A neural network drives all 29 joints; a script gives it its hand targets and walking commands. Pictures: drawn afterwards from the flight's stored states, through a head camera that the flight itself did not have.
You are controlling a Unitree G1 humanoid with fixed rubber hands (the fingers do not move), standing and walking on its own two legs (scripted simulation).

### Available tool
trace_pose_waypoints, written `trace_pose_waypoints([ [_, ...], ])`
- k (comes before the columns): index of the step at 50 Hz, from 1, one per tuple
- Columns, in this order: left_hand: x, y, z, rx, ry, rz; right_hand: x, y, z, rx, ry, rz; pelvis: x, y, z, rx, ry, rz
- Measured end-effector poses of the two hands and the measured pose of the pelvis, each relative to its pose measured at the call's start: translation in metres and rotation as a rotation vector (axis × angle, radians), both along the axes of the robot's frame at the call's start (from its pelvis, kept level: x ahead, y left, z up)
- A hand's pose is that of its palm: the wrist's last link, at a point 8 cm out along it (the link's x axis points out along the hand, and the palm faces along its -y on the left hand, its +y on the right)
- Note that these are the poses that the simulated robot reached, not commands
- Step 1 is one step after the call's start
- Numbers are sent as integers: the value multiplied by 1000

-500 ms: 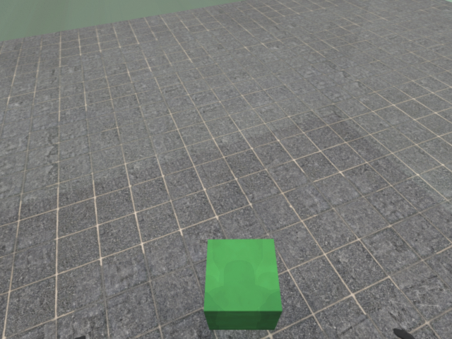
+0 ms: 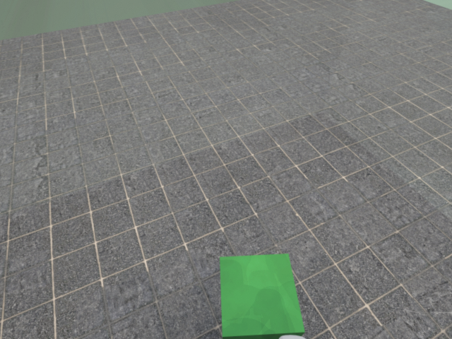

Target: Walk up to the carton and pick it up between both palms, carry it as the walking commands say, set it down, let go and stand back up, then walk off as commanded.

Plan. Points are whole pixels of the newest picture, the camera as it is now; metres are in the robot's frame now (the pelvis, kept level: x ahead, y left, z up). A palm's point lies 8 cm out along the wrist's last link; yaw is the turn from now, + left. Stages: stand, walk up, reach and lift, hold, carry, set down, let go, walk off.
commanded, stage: walk off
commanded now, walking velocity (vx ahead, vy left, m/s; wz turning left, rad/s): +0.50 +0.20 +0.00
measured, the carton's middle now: (255, 302) +0.37 -0.10 -0.65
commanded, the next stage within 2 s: none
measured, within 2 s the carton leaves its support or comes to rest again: neither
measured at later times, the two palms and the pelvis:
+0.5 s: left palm (78, 324) +0.20 +0.31 -0.13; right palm (319, 257) +0.31 -0.20 -0.14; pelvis +0.24 +0.05 +0.00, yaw -1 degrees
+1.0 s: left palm (88, 161) +0.62 +0.40 -0.10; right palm (245, 308) +0.20 -0.02 -0.09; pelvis +0.38 +0.18 +0.01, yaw -6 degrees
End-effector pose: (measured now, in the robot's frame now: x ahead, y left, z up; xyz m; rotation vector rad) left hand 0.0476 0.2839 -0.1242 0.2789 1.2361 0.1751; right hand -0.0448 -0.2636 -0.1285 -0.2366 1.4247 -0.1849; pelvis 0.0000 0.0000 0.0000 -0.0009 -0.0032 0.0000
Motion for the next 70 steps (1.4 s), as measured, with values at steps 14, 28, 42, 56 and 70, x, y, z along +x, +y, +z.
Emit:
trace_pose_waypoints([
  [14,273,-46,8,-57,-333,-181,32,73,-23,123,233,-164,130,16,-22,-1,8,-14],
  [28,148,46,-8,-27,242,175,442,92,-2,108,-335,151,279,74,-9,5,-2,-17],
  [42,474,156,-3,-19,-118,-131,351,169,15,-62,-4,-175,373,169,0,-80,82,-100],
  [56,549,97,27,-157,-255,-267,232,267,37,35,161,-424,368,184,19,-132,35,-99],
  [70,299,165,-19,17,119,-1,348,201,-19,59,-142,-151,325,182,-13,-16,-4,-83],
])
